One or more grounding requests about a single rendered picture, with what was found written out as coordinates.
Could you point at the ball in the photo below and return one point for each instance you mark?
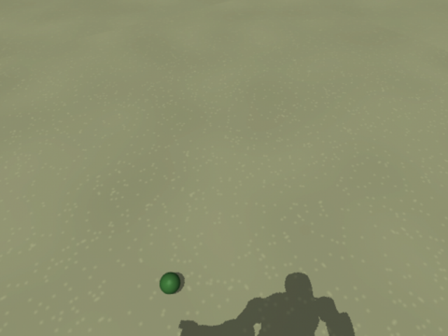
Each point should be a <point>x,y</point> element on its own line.
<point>170,283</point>

